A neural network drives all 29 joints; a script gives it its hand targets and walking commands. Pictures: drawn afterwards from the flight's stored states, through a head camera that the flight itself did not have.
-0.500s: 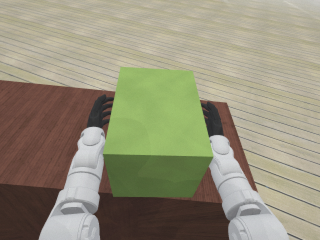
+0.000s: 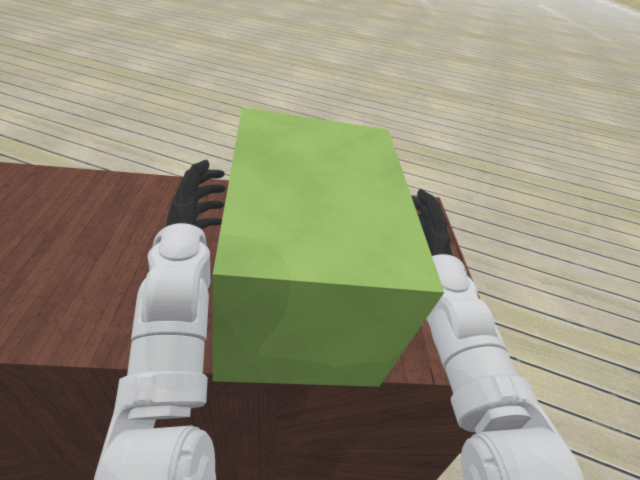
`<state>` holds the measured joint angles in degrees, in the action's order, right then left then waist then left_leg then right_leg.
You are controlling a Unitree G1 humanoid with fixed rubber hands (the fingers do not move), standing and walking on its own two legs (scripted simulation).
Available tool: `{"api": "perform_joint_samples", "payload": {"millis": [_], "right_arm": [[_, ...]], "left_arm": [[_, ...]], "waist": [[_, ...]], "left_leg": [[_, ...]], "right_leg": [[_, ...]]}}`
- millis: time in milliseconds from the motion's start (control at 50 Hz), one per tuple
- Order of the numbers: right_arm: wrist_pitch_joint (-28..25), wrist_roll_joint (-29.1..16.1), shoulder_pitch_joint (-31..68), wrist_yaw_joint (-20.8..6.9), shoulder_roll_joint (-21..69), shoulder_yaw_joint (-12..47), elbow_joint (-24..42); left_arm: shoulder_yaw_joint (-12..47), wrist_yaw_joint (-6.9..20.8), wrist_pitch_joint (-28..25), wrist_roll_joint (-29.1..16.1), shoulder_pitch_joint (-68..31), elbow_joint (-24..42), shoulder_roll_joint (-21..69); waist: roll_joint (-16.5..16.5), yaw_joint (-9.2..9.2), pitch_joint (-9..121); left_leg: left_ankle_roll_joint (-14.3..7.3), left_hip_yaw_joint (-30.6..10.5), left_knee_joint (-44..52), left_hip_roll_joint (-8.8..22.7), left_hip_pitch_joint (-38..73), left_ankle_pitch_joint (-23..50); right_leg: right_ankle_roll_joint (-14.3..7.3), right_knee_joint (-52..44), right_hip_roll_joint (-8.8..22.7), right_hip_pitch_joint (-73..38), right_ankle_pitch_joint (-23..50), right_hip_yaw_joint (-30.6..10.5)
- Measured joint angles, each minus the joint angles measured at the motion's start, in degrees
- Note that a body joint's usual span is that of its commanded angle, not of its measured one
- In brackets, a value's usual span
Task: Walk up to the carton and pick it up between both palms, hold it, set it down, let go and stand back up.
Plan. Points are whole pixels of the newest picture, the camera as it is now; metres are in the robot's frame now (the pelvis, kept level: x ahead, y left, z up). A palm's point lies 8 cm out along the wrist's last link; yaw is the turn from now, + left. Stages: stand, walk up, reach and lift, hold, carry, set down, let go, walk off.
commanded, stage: reach and lift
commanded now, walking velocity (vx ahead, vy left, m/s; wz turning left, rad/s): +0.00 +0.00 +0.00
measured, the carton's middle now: (308, 243) +0.41 -0.01 +0.12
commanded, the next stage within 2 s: hold in 1.10 s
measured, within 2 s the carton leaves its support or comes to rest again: neither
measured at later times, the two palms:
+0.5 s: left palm (197, 220) +0.38 +0.13 +0.18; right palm (447, 238) +0.37 -0.18 +0.17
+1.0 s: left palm (187, 212) +0.38 +0.14 +0.20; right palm (442, 232) +0.37 -0.17 +0.18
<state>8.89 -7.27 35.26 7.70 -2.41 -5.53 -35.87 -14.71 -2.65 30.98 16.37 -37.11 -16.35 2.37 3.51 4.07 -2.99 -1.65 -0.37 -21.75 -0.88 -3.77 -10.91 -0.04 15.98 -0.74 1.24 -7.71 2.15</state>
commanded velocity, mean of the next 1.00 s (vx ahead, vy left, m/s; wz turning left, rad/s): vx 0.00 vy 0.00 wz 0.00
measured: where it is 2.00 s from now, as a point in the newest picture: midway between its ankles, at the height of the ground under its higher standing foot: outside the picture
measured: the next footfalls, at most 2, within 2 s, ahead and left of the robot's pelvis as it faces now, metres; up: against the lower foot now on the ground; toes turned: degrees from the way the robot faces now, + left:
none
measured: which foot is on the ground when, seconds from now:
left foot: down 0.00-1.00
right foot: down 0.00-1.00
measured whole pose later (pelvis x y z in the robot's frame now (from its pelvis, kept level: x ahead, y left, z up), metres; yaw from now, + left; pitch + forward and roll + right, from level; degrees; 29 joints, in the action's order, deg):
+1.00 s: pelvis +0.00 -0.01 +0.00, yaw +1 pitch -8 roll -1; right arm 17.0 -11.1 38.5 10.3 -2.9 -2.9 -31.7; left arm -16.7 -0.1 38.8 16.7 -37.9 -10.5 1.2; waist 3.8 5.6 -2.7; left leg -0.8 -1.2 -21.1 -0.3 -1.9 -11.0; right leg -0.8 16.2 -1.3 -0.4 -8.4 2.9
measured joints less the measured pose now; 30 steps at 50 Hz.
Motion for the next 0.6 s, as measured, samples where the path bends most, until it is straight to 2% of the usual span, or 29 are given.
{"api": "perform_joint_samples", "payload": {"millis": [140,300,600], "right_arm": [[2.53,0.62,2.09,-0.44,0.13,-0.77,-1.46],[4.04,-0.9,2.19,0.48,-0.33,0.68,1.57],[7.03,-1.77,3.01,2.21,0.15,1.65,3.13]], "left_arm": [[-1.17,-0.15,2.13,0.05,-1.54,-1.27,-0.21],[-0.62,-0.31,2.6,-0.88,-0.26,1.67,-0.6],[-2.34,1.89,4.88,-0.63,-0.48,3.04,-1.15]], "waist": [[-0.03,0.1,0.08],[0.08,0.81,0.07],[0.18,1.45,0.67]], "left_leg": [[0.17,0.36,0.73,0.17,-0.15,0.62],[0.84,-0.34,0.61,0.69,-0.23,0.58],[1.29,-1.27,1.47,0.75,1.29,0.59]], "right_leg": [[-0.24,0.55,-0.14,0.88,0.09,-0.35],[-0.79,0.46,-0.67,0.71,-0.02,0.32],[-1.25,0.6,-0.77,-0.63,-0.87,1.22]]}}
